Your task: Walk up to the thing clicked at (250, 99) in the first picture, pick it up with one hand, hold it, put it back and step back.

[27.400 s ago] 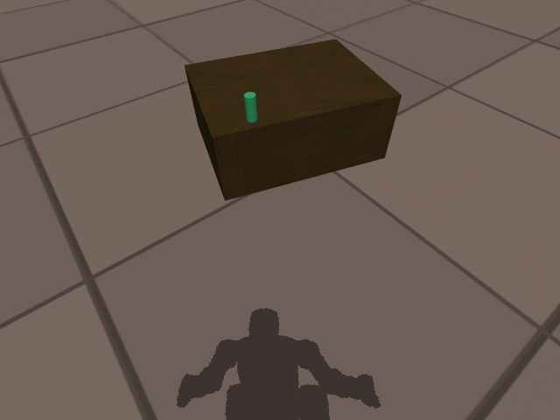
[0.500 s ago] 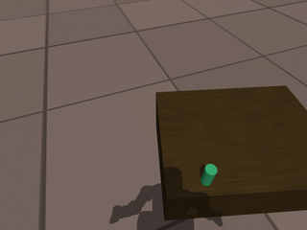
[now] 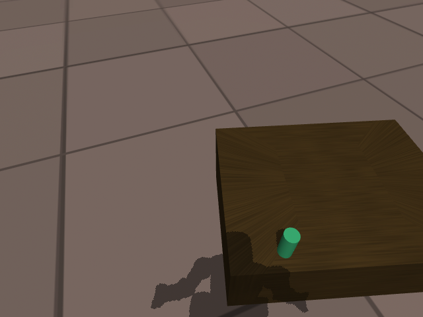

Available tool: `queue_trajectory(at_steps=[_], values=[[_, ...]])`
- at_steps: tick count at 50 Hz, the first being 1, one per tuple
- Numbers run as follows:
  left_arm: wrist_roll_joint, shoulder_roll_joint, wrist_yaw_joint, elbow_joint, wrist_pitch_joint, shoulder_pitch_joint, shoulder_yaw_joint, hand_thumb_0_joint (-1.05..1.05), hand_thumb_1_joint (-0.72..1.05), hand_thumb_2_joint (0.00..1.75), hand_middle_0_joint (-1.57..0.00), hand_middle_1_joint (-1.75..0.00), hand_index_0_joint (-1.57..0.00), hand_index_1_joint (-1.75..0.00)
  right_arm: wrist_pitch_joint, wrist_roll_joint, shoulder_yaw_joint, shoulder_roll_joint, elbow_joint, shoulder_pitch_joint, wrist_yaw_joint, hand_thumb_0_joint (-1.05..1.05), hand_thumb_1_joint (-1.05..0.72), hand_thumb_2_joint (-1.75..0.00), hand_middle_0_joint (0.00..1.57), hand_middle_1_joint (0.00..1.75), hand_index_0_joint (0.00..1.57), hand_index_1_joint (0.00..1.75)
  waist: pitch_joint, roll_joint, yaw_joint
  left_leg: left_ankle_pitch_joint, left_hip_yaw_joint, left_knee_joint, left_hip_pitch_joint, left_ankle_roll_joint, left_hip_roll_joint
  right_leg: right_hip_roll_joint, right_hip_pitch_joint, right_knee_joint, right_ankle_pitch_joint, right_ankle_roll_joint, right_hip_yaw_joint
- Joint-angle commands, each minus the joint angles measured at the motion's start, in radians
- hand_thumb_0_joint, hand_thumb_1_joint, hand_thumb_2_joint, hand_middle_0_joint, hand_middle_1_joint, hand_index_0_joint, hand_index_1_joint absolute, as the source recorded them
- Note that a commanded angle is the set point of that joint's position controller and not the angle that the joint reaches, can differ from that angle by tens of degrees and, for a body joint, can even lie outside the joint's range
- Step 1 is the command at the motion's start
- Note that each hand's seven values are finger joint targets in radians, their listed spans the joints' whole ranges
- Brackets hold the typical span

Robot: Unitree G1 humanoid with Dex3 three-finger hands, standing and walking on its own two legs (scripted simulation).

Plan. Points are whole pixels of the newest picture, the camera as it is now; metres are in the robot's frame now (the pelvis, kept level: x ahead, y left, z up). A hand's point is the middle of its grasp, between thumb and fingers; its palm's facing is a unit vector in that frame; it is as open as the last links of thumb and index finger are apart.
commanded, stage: stand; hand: right
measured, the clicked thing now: (288, 243) +0.41 -0.21 -0.33
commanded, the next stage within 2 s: step back in 0.70 s
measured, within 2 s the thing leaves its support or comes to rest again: neither
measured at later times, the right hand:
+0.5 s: hand out of the picture +0.06 -0.25 -0.16, palm faces -0.03 +0.94 -0.34, open 7.4 cm
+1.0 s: hand out of the picture +0.02 -0.25 -0.16, palm faces -0.02 +0.90 -0.44, open 7.4 cm
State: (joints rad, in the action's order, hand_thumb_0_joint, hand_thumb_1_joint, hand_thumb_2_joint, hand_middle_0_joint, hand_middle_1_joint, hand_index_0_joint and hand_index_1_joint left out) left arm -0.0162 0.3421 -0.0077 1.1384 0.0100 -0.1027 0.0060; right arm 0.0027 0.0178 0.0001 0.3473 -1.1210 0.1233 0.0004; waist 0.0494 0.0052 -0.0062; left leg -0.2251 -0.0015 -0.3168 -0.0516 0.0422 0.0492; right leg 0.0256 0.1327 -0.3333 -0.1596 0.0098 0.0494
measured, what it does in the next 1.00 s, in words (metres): shifts its weight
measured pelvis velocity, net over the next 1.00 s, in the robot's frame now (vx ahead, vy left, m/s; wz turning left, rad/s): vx -0.06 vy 0.04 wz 0.00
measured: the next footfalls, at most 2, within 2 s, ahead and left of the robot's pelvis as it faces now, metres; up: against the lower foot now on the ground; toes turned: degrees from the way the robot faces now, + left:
right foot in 1.42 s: -0.12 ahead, -0.08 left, +0.00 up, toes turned -3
left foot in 1.74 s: -0.19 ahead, +0.17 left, +0.00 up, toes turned -3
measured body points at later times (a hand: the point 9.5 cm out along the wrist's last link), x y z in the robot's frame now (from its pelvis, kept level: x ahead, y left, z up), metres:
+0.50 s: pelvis +0.00 +0.00 +0.00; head +0.00 +0.00 +0.45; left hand +0.06 +0.30 -0.13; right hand +0.06 -0.30 -0.14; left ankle -0.03 +0.15 -0.75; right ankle +0.01 -0.12 -0.75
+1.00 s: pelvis -0.06 +0.04 -0.03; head +0.00 +0.06 +0.42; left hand +0.08 +0.36 -0.16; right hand +0.02 -0.29 -0.13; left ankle -0.07 +0.15 -0.75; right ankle +0.01 -0.12 -0.75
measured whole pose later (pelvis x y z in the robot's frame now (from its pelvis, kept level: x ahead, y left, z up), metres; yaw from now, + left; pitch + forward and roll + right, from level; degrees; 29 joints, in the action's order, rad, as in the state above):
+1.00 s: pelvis -0.06 +0.04 -0.03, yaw +0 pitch -1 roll -1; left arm -0.02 0.40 0.01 0.94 -0.05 -0.03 0.05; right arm 0.04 0.02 0.07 0.41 -0.96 0.13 -0.01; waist 0.16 -0.03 0.01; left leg -0.38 -0.01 -0.66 -0.27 -0.02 -0.01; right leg 0.07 0.40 -0.64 -0.22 0.02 0.01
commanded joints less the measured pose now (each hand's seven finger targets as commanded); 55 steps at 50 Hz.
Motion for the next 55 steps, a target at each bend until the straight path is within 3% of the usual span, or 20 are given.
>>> queue_trajectory(at_steps=[1,7,14,32,34,35,37,39,40,41,42,43,46,48,49,50,51,52,54,55], values=[[0.008,0.215,0.016,-0.059,0.02,0.031,0.038,0.0,0.9,0.9,-0.2,-0.3,-0.2,-0.3,-0.025,-0.006,0.04,0.214,0.058,-0.026,0.012,0.0,-0.9,-0.9,0.2,0.3,0.2,0.3,-0.08,0.0,0.004,0.181,-0.06,0.047,-0.048,-0.046,0.09,0.115,-0.073,0.035,0.197,-0.025,-0.096],[0.006,0.218,0.014,-0.055,0.019,0.029,0.04,0.0,0.9,0.9,-0.2,-0.3,-0.2,-0.3,-0.022,-0.002,0.042,0.211,0.057,-0.024,0.01,0.0,-0.9,-0.9,0.2,0.3,0.2,0.3,-0.039,0.0,0.0,0.079,-0.061,0.067,-0.083,-0.048,0.081,0.11,-0.049,0.058,0.094,-0.023,-0.101],[0.005,0.216,0.014,-0.061,0.02,0.033,0.04,0.0,0.9,0.9,-0.2,-0.3,-0.2,-0.3,-0.027,-0.003,0.041,0.212,0.063,-0.023,0.01,0.0,-0.9,-0.9,0.2,0.3,0.2,0.3,-0.066,0.013,0.004,0.138,-0.064,0.062,-0.079,-0.05,0.091,0.117,-0.074,0.036,0.16,-0.029,-0.102],[0.007,0.225,0.014,-0.057,0.02,0.019,0.038,0.0,0.9,0.9,-0.2,-0.3,-0.2,-0.3,-0.025,-0.004,0.042,0.21,0.061,-0.018,0.008,0.0,-0.9,-0.9,0.2,0.3,0.2,0.3,-0.058,-0.008,0.003,0.104,-0.062,0.062,-0.069,-0.051,0.085,0.116,-0.052,0.044,0.128,-0.03,-0.106],[0.007,0.218,0.012,-0.057,0.02,0.018,0.038,0.0,0.9,0.9,-0.2,-0.3,-0.2,-0.3,-0.026,-0.005,0.041,0.215,0.061,-0.021,0.008,0.0,-0.9,-0.9,0.2,0.3,0.2,0.3,-0.059,0.009,-0.001,0.116,-0.066,0.061,-0.071,-0.05,0.087,0.115,-0.06,0.041,0.144,-0.028,-0.105],[0.025,0.281,0.018,-0.095,0.011,0.032,0.085,0.0,0.9,0.9,-0.2,-0.3,-0.2,-0.3,-0.007,-0.011,0.062,0.256,0.076,-0.045,0.004,0.0,-0.9,-0.9,0.2,0.3,0.2,0.3,0.039,-0.018,-0.011,0.259,-0.066,-0.05,-0.137,-0.078,0.065,0.108,0.011,-0.035,0.318,-0.032,-0.12],[0.026,0.278,0.025,-0.12,0.006,0.01,0.092,0.0,0.9,0.9,-0.2,-0.3,-0.2,-0.3,0.004,-0.024,0.067,0.238,0.101,-0.021,0.003,0.0,-0.9,-0.9,0.2,0.3,0.2,0.3,-0.044,-0.038,-0.002,0.3,-0.037,-0.145,-0.118,-0.085,0.049,0.127,-0.017,-0.057,0.409,-0.07,-0.123],[0.023,0.297,0.027,-0.158,-0.003,0.03,0.103,0.0,0.9,0.9,-0.2,-0.3,-0.2,-0.3,0.016,-0.024,0.073,0.23,0.122,0.007,0.003,0.0,-0.9,-0.9,0.2,0.3,0.2,0.3,-0.111,-0.094,0.007,0.204,-0.005,-0.278,-0.127,-0.083,-0.007,0.193,-0.001,-0.039,0.394,-0.137,-0.196],[0.019,0.306,0.028,-0.175,-0.006,0.037,0.106,0.0,0.9,0.9,-0.2,-0.3,-0.2,-0.3,0.023,-0.025,0.076,0.221,0.134,0.007,0.001,0.0,-0.9,-0.9,0.2,0.3,0.2,0.3,-0.123,-0.115,0.004,0.085,0.01,-0.352,-0.138,-0.076,-0.043,0.239,0.015,-0.023,0.382,-0.179,-0.234],[0.009,0.316,0.03,-0.199,-0.009,0.063,0.109,0.0,0.9,0.9,-0.2,-0.3,-0.2,-0.3,0.032,-0.023,0.081,0.212,0.141,0.023,-0.002,0.0,-0.9,-0.9,0.2,0.3,0.2,0.3,-0.123,-0.17,0.007,-0.136,0.014,-0.453,-0.168,-0.077,-0.079,0.297,0.046,-0.012,0.377,-0.228,-0.284],[-0.003,0.32,0.031,-0.226,-0.012,0.084,0.112,0.0,0.9,0.9,-0.2,-0.3,-0.2,-0.3,0.042,-0.02,0.087,0.217,0.151,0.05,-0.004,0.0,-0.9,-0.9,0.2,0.3,0.2,0.3,-0.125,-0.208,0.011,-0.297,-0.017,-0.568,-0.197,-0.087,-0.079,0.341,0.081,-0.01,0.339,-0.266,-0.315],[-0.009,0.321,0.032,-0.246,-0.014,0.1,0.113,0.0,0.9,0.9,-0.2,-0.3,-0.2,-0.3,0.049,-0.018,0.093,0.219,0.164,0.062,-0.008,0.0,-0.9,-0.9,0.2,0.3,0.2,0.3,-0.108,-0.199,0.019,-0.336,-0.064,-0.637,-0.186,-0.097,-0.061,0.342,0.157,-0.024,0.293,-0.273,-0.295],[-0.015,0.293,0.037,-0.286,-0.024,0.149,0.101,0.0,0.9,0.9,-0.2,-0.3,-0.2,-0.3,0.041,-0.022,0.099,0.221,0.174,0.135,-0.007,0.0,-0.9,-0.9,0.2,0.3,0.2,0.3,-0.113,-0.203,0.052,-0.204,-0.051,-0.439,-0.208,-0.092,-0.036,0.265,0.125,-0.144,0.306,-0.193,-0.219],[-0.002,0.266,0.032,-0.302,-0.046,0.129,0.09,0.0,0.9,0.9,-0.2,-0.3,-0.2,-0.3,0.027,0.001,0.111,0.231,0.174,0.147,-0.002,0.0,-0.9,-0.9,0.2,0.3,0.2,0.3,-0.087,-0.085,0.055,0.073,-0.05,-0.134,-0.167,-0.08,-0.013,0.165,0.16,-0.287,0.149,-0.12,-0.156],[0.012,0.205,0.031,-0.316,-0.055,0.088,0.08,0.0,0.9,0.9,-0.2,-0.3,-0.2,-0.3,0.019,0.03,0.13,0.315,0.197,0.11,-0.001,0.0,-0.9,-0.9,0.2,0.3,0.2,0.3,-0.078,0.166,0.024,0.323,-0.312,-0.025,-0.136,-0.112,0.166,-0.002,0.273,-0.471,-0.078,-0.061,-0.099],[0.012,0.193,0.038,-0.31,-0.066,0.064,0.08,0.0,0.9,0.9,-0.2,-0.3,-0.2,-0.3,0.011,0.036,0.138,0.366,0.226,0.062,0.001,0.0,-0.9,-0.9,0.2,0.3,0.2,0.3,-0.059,0.181,0.0,0.506,-0.398,-0.027,-0.138,-0.164,0.246,-0.129,0.347,-0.618,-0.44,-0.034,-0.159],[0.007,0.217,0.05,-0.306,-0.07,0.065,0.09,0.0,0.9,0.9,-0.2,-0.3,-0.2,-0.3,0.01,0.023,0.146,0.408,0.245,0.056,0.002,0.0,-0.9,-0.9,0.2,0.3,0.2,0.3,-0.096,0.228,0.037,0.541,-0.471,-0.019,-0.18,-0.226,0.315,-0.148,0.326,-0.74,-0.518,-0.031,-0.252],[0.003,0.231,0.057,-0.296,-0.072,0.08,0.095,0.0,0.9,0.9,-0.2,-0.3,-0.2,-0.3,0.011,0.021,0.142,0.381,0.256,0.018,0.008,0.0,-0.9,-0.9,0.2,0.3,0.2,0.3,-0.076,0.189,0.032,0.485,-0.439,-0.018,-0.199,-0.243,0.309,-0.146,0.331,-0.828,-0.477,-0.037,-0.293],[0.016,0.231,0.055,-0.281,-0.071,0.007,0.09,0.0,0.9,0.9,-0.2,-0.3,-0.2,-0.3,0.006,0.026,0.123,0.304,0.28,-0.061,0.024,0.0,-0.9,-0.9,0.2,0.3,0.2,0.3,-0.059,0.14,-0.025,0.54,-0.252,-0.105,-0.101,-0.203,0.19,-0.149,0.427,-0.903,-0.346,-0.03,-0.295],[0.015,0.232,0.05,-0.284,-0.069,-0.013,0.094,0.0,0.9,0.9,-0.2,-0.3,-0.2,-0.3,0.003,0.023,0.118,0.282,0.288,-0.043,0.029,0.0,-0.9,-0.9,0.2,0.3,0.2,0.3,-0.064,0.157,-0.032,0.554,-0.228,-0.125,-0.067,-0.201,0.179,-0.136,0.425,-0.908,-0.319,-0.025,-0.278]])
